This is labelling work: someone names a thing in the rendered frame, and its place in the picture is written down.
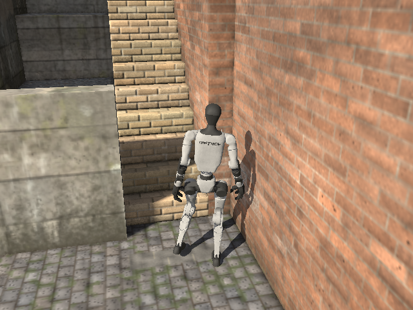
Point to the right robot forearm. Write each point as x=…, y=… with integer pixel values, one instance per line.
x=237, y=175

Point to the humanoid robot torso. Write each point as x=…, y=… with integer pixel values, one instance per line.
x=208, y=156

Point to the robot right hand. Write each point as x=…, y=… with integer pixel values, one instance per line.
x=240, y=190

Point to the robot left hand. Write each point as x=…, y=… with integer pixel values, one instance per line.
x=176, y=192

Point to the left robot forearm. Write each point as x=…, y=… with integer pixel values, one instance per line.
x=180, y=174

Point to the robot left upper arm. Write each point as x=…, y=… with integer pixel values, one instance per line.
x=187, y=145

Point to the robot right upper arm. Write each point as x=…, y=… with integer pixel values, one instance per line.
x=232, y=150

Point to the robot left shin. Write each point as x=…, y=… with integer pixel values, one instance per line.
x=184, y=225

